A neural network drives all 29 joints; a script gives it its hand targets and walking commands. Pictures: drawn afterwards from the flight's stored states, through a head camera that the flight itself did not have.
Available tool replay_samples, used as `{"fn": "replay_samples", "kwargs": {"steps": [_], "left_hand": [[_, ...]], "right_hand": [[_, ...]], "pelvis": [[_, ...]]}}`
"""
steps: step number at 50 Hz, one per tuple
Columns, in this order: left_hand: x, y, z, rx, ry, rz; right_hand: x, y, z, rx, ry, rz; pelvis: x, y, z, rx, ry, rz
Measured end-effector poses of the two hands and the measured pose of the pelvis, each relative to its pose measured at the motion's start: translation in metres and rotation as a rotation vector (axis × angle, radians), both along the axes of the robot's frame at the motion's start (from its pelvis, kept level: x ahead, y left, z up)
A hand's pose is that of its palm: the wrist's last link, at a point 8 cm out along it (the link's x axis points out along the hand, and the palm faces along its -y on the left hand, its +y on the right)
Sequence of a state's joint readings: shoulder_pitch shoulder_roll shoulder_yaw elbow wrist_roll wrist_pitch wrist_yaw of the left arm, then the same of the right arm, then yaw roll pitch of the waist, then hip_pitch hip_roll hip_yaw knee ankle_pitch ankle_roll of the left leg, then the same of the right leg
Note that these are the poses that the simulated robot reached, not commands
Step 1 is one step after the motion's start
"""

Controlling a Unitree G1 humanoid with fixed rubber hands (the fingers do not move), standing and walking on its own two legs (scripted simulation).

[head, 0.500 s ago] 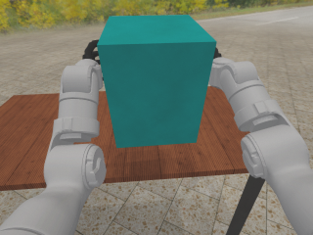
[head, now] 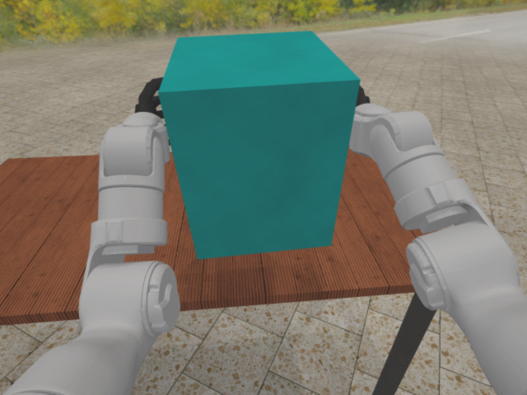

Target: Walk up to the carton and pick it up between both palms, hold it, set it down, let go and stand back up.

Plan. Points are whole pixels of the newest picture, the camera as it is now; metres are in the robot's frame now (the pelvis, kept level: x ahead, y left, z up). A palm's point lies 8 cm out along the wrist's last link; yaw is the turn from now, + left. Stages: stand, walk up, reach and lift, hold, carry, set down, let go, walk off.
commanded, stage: hold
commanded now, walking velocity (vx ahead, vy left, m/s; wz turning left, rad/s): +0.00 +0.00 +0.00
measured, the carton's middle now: (255, 143) +0.38 +0.01 +0.27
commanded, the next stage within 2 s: none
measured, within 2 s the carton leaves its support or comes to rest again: neither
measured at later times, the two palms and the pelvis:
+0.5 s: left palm (145, 122) +0.36 +0.16 +0.32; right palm (356, 115) +0.36 -0.13 +0.32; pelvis +0.00 +0.00 +0.00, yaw +0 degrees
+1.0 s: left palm (149, 114) +0.37 +0.15 +0.32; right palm (359, 112) +0.37 -0.14 +0.32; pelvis +0.00 +0.00 +0.00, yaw +0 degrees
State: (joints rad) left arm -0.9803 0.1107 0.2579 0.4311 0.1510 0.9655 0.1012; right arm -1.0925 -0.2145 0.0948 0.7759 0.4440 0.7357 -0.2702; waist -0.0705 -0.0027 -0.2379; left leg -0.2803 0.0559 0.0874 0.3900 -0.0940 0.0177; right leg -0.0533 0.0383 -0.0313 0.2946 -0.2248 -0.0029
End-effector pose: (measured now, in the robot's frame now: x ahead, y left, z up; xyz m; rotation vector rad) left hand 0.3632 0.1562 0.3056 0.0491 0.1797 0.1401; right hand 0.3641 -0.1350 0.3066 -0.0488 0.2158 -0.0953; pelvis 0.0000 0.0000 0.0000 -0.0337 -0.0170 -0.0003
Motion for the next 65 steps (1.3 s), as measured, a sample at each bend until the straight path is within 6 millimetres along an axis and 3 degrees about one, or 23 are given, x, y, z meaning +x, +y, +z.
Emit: {"fn": "replay_samples", "kwargs": {"steps": [14,37,50,65], "left_hand": [[-0.003,0.0,0.012,-0.008,-0.008,0.006],[0.0,0.002,0.006,0.0,-0.003,-0.002],[0.004,-0.003,0.019,0.013,-0.026,0.006],[0.005,0.0,0.017,0.006,-0.008,0.003]], "right_hand": [[-0.002,0.0,0.008,0.009,-0.006,0.003],[0.0,0.002,0.004,0.003,0.001,-0.002],[0.005,-0.003,0.011,0.036,-0.019,-0.001],[0.005,0.0,0.011,0.027,0.001,-0.003]], "pelvis": [[-0.003,-0.002,0.0,0.002,-0.003,-0.004],[-0.002,0.0,0.0,0.0,0.004,-0.002],[-0.002,0.004,0.0,-0.005,0.02,0.004],[-0.002,0.003,0.0,-0.005,0.015,0.003]]}}
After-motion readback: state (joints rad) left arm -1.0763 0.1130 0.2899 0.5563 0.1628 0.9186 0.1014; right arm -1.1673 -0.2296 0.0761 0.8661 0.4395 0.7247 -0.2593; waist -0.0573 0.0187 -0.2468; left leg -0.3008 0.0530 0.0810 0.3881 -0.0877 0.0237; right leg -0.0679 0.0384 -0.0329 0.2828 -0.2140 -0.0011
